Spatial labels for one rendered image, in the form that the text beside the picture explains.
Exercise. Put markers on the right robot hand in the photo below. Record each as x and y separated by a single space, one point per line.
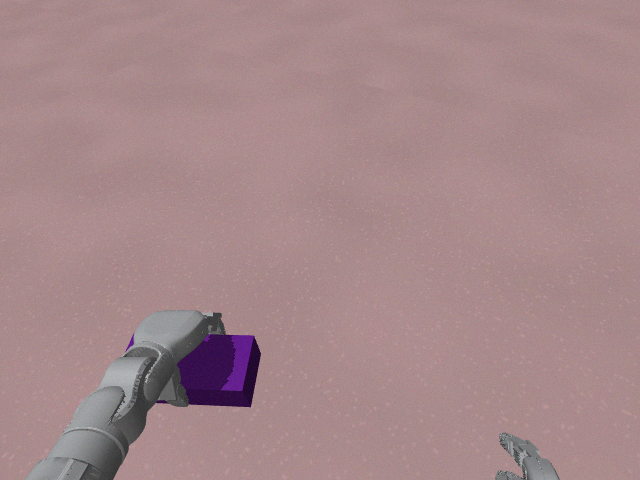
527 456

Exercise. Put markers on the left robot hand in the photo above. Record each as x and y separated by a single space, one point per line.
179 332

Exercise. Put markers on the left robot arm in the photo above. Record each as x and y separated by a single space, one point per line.
96 441

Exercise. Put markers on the carton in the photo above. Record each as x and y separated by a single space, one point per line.
221 371

